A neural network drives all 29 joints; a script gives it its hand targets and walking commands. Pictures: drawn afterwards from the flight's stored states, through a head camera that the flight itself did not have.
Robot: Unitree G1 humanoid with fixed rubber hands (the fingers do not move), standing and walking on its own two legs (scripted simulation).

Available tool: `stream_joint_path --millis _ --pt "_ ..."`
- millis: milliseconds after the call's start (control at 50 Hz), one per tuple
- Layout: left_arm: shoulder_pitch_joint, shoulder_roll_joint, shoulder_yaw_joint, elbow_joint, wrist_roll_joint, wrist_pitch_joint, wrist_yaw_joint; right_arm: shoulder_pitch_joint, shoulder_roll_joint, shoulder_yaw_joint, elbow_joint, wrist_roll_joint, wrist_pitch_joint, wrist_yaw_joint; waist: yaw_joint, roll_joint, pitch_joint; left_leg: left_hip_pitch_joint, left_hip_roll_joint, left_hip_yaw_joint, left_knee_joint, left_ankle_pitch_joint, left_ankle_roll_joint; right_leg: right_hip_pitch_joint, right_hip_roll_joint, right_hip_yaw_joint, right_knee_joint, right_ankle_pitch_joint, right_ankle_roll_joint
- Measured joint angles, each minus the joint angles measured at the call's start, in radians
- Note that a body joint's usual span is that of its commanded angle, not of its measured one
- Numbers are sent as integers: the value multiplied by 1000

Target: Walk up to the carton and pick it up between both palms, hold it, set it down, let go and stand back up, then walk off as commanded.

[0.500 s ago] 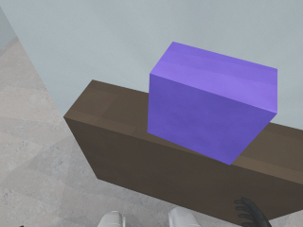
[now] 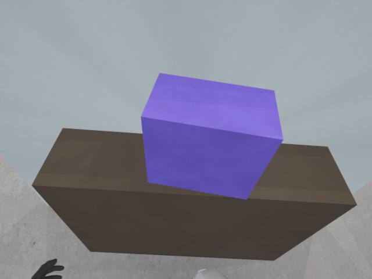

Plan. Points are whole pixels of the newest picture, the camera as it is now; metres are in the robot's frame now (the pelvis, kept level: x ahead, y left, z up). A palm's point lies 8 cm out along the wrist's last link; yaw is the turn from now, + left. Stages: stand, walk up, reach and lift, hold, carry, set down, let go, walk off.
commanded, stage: walk up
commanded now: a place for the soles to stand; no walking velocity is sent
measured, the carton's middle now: (205, 140) +0.46 -0.06 +0.03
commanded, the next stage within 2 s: none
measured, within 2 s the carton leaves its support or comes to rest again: neither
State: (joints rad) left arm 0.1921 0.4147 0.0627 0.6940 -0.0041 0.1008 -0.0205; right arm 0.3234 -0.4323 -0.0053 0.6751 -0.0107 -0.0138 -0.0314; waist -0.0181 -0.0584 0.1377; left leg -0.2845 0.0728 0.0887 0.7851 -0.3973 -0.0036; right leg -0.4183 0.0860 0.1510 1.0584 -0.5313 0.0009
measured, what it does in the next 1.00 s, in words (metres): steps on the spot: right foot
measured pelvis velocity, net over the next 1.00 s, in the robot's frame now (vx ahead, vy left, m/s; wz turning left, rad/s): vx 0.01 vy -0.03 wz -0.08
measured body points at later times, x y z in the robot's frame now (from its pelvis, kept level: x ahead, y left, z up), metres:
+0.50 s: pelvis +0.01 -0.04 +0.02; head +0.03 -0.05 +0.47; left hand +0.15 +0.25 -0.09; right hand +0.08 -0.36 -0.09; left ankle +0.02 +0.12 -0.71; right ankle +0.03 -0.18 -0.71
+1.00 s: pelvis +0.01 -0.03 +0.03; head +0.03 -0.03 +0.48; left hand +0.13 +0.26 -0.10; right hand +0.04 -0.34 -0.10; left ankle +0.02 +0.12 -0.71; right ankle +0.03 -0.17 -0.71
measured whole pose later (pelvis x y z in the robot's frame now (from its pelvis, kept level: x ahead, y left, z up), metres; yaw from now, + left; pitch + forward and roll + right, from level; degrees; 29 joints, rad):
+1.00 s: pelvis +0.01 -0.03 +0.03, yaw -5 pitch -3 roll +0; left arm 0.08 0.33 0.05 1.11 0.00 0.01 -0.02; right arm 0.16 -0.35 -0.05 1.09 0.00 -0.02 0.01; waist -0.01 0.00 0.08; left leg -0.13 0.08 0.05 0.42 -0.23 -0.04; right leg -0.19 0.00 0.09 0.41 -0.18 0.03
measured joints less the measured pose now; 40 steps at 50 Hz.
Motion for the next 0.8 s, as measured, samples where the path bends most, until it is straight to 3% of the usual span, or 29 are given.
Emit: stream_joint_path --millis 60,140,200,260,300,340,360,480,800 --pt "17 15 20 24 4 -6 -8 7 33 5 5 -6 -7 2 -12 -1 0 24 35 4 -29 8 -12 14 -7 -14 24 11 2" --pt "27 16 22 58 3 -22 -21 20 39 -1 4 -14 -2 11 -14 21 7 35 71 14 -48 16 -38 100 -70 -59 -225 34 4" --pt "16 1 13 86 7 -45 -14 12 26 -14 21 -5 14 22 -18 72 37 19 110 -7 -11 1 -51 155 -63 -107 -381 232 19" --pt "8 -30 -3 99 7 -55 -5 5 12 -18 63 20 39 24 -3 92 24 3 55 -63 1 -102 -15 135 -67 -109 -368 214 19" --pt "3 -50 -18 108 5 -61 2 -9 3 -25 88 31 41 23 8 99 17 11 20 -85 -32 -68 3 131 -73 -100 -374 211 21" --pt "-8 -58 -29 128 -9 -55 2 -26 4 -26 114 31 27 21 13 86 11 43 1 -76 -111 76 -20 131 -87 -84 -376 213 26" --pt "-16 -62 -33 141 -15 -50 -1 -38 5 -24 128 28 24 20 13 79 6 56 -3 -69 -134 81 -36 133 -93 -78 -382 215 29" --pt "-68 -68 -46 214 -16 -63 -5 -109 27 -13 204 32 14 34 6 68 -33 97 5 -62 -229 95 -58 169 -87 -76 -472 257 22" --pt "-164 -79 -30 389 -13 -92 3 -207 65 -21 369 24 -6 39 4 58 -70 154 14 -35 -383 179 -53 221 -79 -57 -635 354 23"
